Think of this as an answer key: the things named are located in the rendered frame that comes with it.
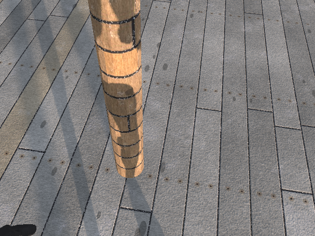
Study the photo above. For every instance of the robot left hand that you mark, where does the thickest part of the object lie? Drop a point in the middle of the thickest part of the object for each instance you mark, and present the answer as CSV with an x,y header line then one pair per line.
x,y
18,230

